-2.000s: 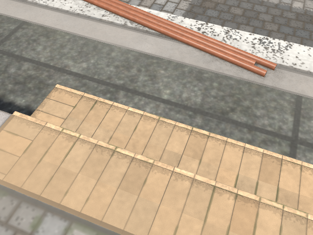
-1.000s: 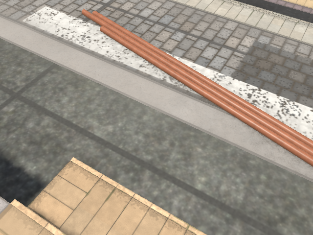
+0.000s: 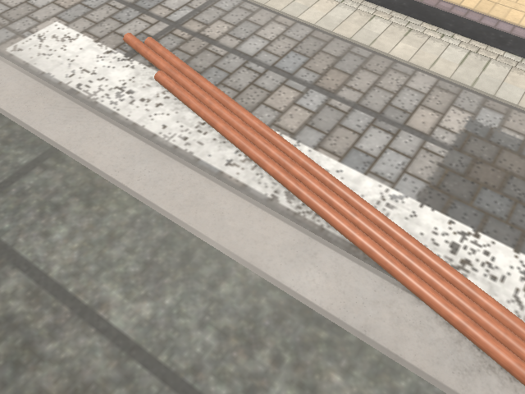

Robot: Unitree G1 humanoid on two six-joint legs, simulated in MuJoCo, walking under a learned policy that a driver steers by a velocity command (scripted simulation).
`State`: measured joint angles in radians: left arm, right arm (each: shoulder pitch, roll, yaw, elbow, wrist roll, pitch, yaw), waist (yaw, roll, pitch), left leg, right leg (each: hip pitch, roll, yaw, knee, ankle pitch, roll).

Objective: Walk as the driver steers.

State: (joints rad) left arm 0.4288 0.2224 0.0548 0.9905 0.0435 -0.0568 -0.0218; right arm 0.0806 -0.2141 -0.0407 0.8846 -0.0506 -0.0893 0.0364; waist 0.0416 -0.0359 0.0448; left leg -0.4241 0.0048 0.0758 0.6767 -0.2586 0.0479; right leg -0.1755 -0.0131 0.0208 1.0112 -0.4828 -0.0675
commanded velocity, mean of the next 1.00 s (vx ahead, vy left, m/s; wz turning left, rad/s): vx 0.50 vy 0.00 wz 0.00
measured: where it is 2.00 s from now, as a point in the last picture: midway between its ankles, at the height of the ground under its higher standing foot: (275, 234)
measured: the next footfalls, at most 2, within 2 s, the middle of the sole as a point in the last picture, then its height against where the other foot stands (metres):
right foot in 0.40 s outside the picture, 0.13 m lower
left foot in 0.86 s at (232, 330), level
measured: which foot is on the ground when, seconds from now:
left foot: down 0.00-0.42, up 0.44-0.84, down 0.86-1.00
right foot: up 0.00-0.38, down 0.40-0.86, up 0.88-1.00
